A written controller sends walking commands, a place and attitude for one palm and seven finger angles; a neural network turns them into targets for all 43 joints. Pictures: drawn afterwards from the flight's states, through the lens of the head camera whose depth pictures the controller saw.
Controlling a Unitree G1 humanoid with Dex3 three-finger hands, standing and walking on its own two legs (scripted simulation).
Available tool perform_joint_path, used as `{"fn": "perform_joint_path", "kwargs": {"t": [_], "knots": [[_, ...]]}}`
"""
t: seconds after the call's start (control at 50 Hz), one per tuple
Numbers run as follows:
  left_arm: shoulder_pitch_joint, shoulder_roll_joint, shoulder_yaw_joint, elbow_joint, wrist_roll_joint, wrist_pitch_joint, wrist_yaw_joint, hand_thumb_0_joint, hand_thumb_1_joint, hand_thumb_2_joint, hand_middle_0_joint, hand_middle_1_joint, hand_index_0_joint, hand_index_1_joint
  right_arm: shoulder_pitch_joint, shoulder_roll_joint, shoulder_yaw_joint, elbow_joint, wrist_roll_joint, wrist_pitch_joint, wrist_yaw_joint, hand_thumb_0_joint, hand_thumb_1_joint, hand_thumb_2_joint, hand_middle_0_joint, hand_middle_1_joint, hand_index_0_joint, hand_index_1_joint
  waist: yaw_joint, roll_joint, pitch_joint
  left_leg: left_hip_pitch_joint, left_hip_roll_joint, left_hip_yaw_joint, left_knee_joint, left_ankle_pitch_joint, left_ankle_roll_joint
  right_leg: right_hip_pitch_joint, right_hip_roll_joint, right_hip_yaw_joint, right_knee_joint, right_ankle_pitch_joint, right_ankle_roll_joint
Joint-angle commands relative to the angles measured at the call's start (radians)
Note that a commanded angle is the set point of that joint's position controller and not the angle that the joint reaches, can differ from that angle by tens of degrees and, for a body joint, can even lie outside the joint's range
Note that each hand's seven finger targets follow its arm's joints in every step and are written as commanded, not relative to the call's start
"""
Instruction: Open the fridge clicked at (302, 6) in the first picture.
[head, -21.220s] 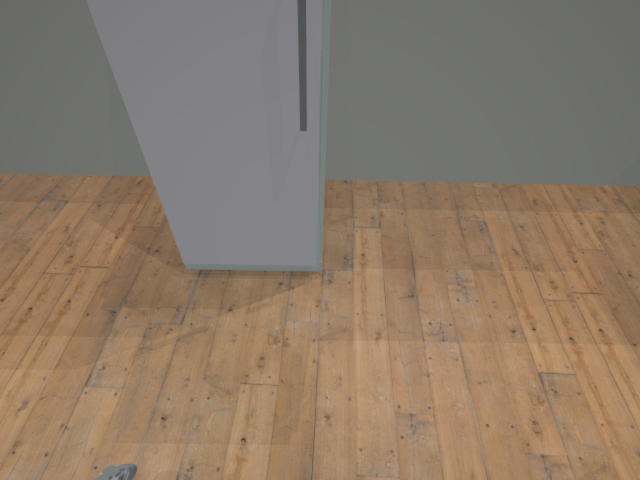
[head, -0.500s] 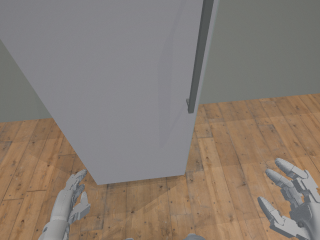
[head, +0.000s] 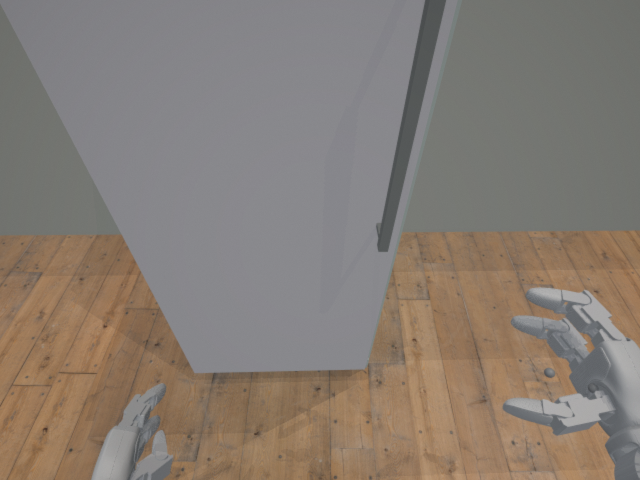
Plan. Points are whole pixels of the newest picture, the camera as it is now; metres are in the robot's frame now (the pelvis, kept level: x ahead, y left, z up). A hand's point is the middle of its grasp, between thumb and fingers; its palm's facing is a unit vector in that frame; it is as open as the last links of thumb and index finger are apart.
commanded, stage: raise the hand to about handle height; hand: right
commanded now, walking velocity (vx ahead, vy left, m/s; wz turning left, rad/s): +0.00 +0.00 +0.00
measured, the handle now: (403, 128) +0.52 -0.09 +0.19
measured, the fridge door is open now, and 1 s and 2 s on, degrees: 0 0 0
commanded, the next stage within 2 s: move the hooked fingers beside the handle in 1.02 s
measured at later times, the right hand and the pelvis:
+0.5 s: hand (633, 282) +0.28 -0.27 +0.19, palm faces +0.05 +0.99 -0.10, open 13.9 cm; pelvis +0.01 +0.01 +0.02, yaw -1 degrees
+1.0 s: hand (593, 275) +0.29 -0.25 +0.18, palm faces +0.02 +1.00 -0.08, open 14.0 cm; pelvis +0.01 +0.02 +0.02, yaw +0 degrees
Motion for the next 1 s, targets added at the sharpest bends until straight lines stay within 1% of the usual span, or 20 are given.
{"fn": "perform_joint_path", "kwargs": {"t": [0.0,0.06,0.1,0.14,0.22,0.28,0.32,0.4,0.48,0.56,0.6,0.64,0.66,0.74,0.76,0.82,0.86,0.88,0.94,0.98], "knots": [[-0.111,0.107,0.023,-0.174,-0.004,-0.077,0.019,0.0,0.9,0.9,-0.2,-0.3,-0.2,-0.3,-0.271,-0.273,-0.196,-0.282,0.049,-0.074,-0.019,0.0,0.383,-0.35,0.292,1.125,0.292,1.125,-0.025,-0.09,-0.172,0.097,-0.046,0.01,-0.124,0.138,0.038,0.162,-0.008,0.079,-0.214,0.22,0.019],[-0.115,0.106,0.013,-0.163,-0.005,-0.072,0.015,0.0,0.9,0.9,-0.2,-0.3,-0.2,-0.3,-0.296,-0.257,-0.187,-0.215,0.049,-0.043,-0.018,0.0,0.453,-0.32,0.297,1.17,0.297,1.17,-0.032,-0.104,-0.114,0.109,-0.053,0.017,-0.146,0.17,0.044,0.175,-0.012,0.083,-0.241,0.25,0.029],[-0.12,0.107,0.008,-0.157,-0.012,-0.058,0.016,0.0,0.9,0.9,-0.2,-0.3,-0.2,-0.3,-0.332,-0.233,-0.152,-0.141,0.043,0.007,0.002,0.0,0.5,-0.3,0.3,1.2,0.3,1.2,-0.02,-0.114,-0.049,0.09,-0.05,0.016,-0.165,0.161,0.04,0.167,-0.011,0.08,-0.261,0.215,0.029],[-0.121,0.112,0.005,-0.159,-0.019,-0.047,0.02,0.0,0.9,0.9,-0.2,-0.3,-0.2,-0.3,-0.366,-0.229,-0.124,-0.086,0.029,0.065,0.027,0.0,0.5,-0.3,0.3,1.2,0.3,1.2,-0.012,-0.086,-0.015,0.083,-0.048,0.013,-0.187,0.133,0.036,0.159,-0.011,0.086,-0.281,0.171,0.023],[-0.135,0.113,-0.001,-0.183,-0.02,-0.027,0.021,0.0,0.9,0.9,-0.2,-0.3,-0.2,-0.3,-0.45,-0.301,-0.164,-0.086,0.019,0.139,0.067,0.0,0.5,-0.3,0.3,1.2,0.3,1.2,-0.021,-0.028,-0.08,0.135,-0.046,0.004,-0.21,0.163,0.035,0.194,-0.004,0.081,-0.287,0.203,0.012],[-0.153,0.102,-0.01,-0.192,-0.012,-0.022,0.018,0.0,0.9,0.9,-0.2,-0.3,-0.2,-0.3,-0.534,-0.379,-0.236,-0.173,0.032,0.121,0.068,0.0,0.5,-0.3,0.3,1.2,0.3,1.2,-0.034,-0.078,-0.169,0.187,-0.047,-0.002,-0.219,0.222,0.041,0.262,0.002,0.077,-0.284,0.275,0.014],[-0.155,0.096,-0.014,-0.186,-0.01,-0.022,0.019,0.0,0.9,0.9,-0.2,-0.3,-0.2,-0.3,-0.559,-0.4,-0.268,-0.178,0.043,0.098,0.063,0.0,0.5,-0.3,0.3,1.2,0.3,1.2,-0.033,-0.062,-0.188,0.202,-0.052,0.001,-0.227,0.242,0.041,0.285,0.001,0.076,-0.288,0.299,0.016],[-0.154,0.099,-0.018,-0.157,-0.016,-0.011,0.023,0.0,0.9,0.9,-0.2,-0.3,-0.2,-0.3,-0.604,-0.4,-0.269,-0.061,0.05,0.107,0.08,0.0,0.5,-0.3,0.3,1.2,0.3,1.2,-0.023,-0.074,-0.115,0.193,-0.05,-0.004,-0.259,0.244,0.041,0.268,0.004,0.065,-0.306,0.28,0.012],[-0.154,0.112,-0.015,-0.152,-0.027,0.004,0.026,0.0,0.9,0.9,-0.2,-0.3,-0.2,-0.3,-0.644,-0.401,-0.23,0.06,0.033,0.179,0.116,0.0,0.5,-0.3,0.3,1.2,0.3,1.2,-0.018,-0.079,-0.064,0.182,-0.038,-0.017,-0.284,0.219,0.04,0.245,0.007,0.057,-0.319,0.246,0.007],[-0.159,0.118,-0.008,-0.173,-0.03,0.012,0.015,0.0,0.9,0.9,-0.2,-0.3,-0.2,-0.3,-0.595,-0.382,-0.211,0.084,0.038,0.217,0.148,0.0,0.5,-0.3,0.3,1.2,0.3,1.2,-0.027,0.003,-0.113,0.212,-0.03,-0.03,-0.273,0.261,0.037,0.246,0.007,0.052,-0.296,0.284,0.002],[-0.165,0.119,-0.003,-0.185,-0.027,0.012,0.007,0.0,0.9,0.9,-0.2,-0.3,-0.2,-0.3,-0.588,-0.413,-0.249,0.041,0.047,0.201,0.154,0.0,0.5,-0.3,0.3,1.2,0.3,1.2,-0.035,0.008,-0.16,0.225,-0.028,-0.032,-0.258,0.294,0.034,0.254,0.012,0.049,-0.285,0.309,0.0],[-0.169,0.115,-0.001,-0.194,-0.026,0.01,0.004,0.0,0.9,0.9,-0.2,-0.3,-0.2,-0.3,-0.597,-0.434,-0.28,-0.018,0.055,0.174,0.143,0.0,0.5,-0.3,0.3,1.2,0.3,1.2,-0.039,-0.002,-0.201,0.235,-0.031,-0.031,-0.252,0.301,0.031,0.27,0.014,0.043,-0.281,0.321,-0.001],[-0.171,0.113,-0.002,-0.195,-0.021,0.01,0.0,0.0,0.9,0.9,-0.2,-0.3,-0.2,-0.3,-0.59,-0.462,-0.306,-0.042,0.06,0.161,0.132,0.0,0.5,-0.3,0.3,1.2,0.3,1.2,-0.048,-0.005,-0.198,0.251,-0.03,-0.04,-0.255,0.301,0.033,0.263,0.012,0.039,-0.276,0.327,0.001],[-0.167,0.105,0.001,-0.19,-0.021,0.004,0.005,0.0,0.9,0.9,-0.2,-0.3,-0.2,-0.3,-0.593,-0.459,-0.336,-0.056,0.059,0.128,0.087,0.0,0.5,-0.3,0.3,1.2,0.3,1.2,-0.047,-0.072,-0.171,0.23,-0.032,-0.032,-0.262,0.29,0.034,0.271,0.014,0.031,-0.293,0.313,0.001],[-0.164,0.107,0.0,-0.185,-0.02,0.007,0.005,0.0,0.9,0.9,-0.2,-0.3,-0.2,-0.3,-0.598,-0.466,-0.331,-0.057,0.053,0.131,0.079,0.0,0.5,-0.3,0.3,1.2,0.3,1.2,-0.048,-0.048,-0.15,0.239,-0.03,-0.039,-0.268,0.287,0.033,0.259,0.011,0.028,-0.291,0.312,0.0],[-0.158,0.105,0.001,-0.178,-0.026,0.01,0.014,0.0,0.9,0.9,-0.2,-0.3,-0.2,-0.3,-0.619,-0.415,-0.277,-0.025,0.032,0.153,0.076,0.0,0.5,-0.3,0.3,1.2,0.3,1.2,-0.029,-0.114,-0.112,0.203,-0.029,-0.035,-0.274,0.277,0.032,0.27,0.012,0.023,-0.303,0.292,0.001],[-0.154,0.108,0.001,-0.177,-0.027,0.016,0.018,0.0,0.9,0.9,-0.2,-0.3,-0.2,-0.3,-0.621,-0.392,-0.241,0.001,0.033,0.172,0.086,0.0,0.5,-0.3,0.3,1.2,0.3,1.2,-0.021,-0.059,-0.081,0.193,-0.025,-0.052,-0.29,0.256,0.028,0.256,0.006,0.023,-0.296,0.268,0.0],[-0.156,0.112,0.003,-0.176,-0.028,0.017,0.02,0.0,0.9,0.9,-0.2,-0.3,-0.2,-0.3,-0.628,-0.396,-0.242,0.007,0.031,0.177,0.092,0.0,0.5,-0.3,0.3,1.2,0.3,1.2,-0.015,-0.036,-0.093,0.193,-0.024,-0.055,-0.287,0.253,0.023,0.254,0.007,0.025,-0.294,0.262,-0.003],[-0.158,0.112,0.003,-0.181,-0.03,0.016,0.025,0.0,0.9,0.9,-0.2,-0.3,-0.2,-0.3,-0.63,-0.402,-0.242,-0.004,0.031,0.178,0.105,0.0,0.5,-0.3,0.3,1.2,0.3,1.2,-0.016,-0.037,-0.136,0.204,-0.026,-0.051,-0.279,0.259,0.021,0.27,0.012,0.028,-0.288,0.27,-0.006],[-0.162,0.113,0.001,-0.182,-0.027,0.019,0.022,0.0,0.9,0.9,-0.2,-0.3,-0.2,-0.3,-0.613,-0.423,-0.269,0.007,0.042,0.174,0.11,0.0,0.5,-0.3,0.3,1.2,0.3,1.2,-0.023,0.011,-0.147,0.219,-0.022,-0.064,-0.277,0.269,0.018,0.254,0.01,0.029,-0.277,0.276,-0.005]]}}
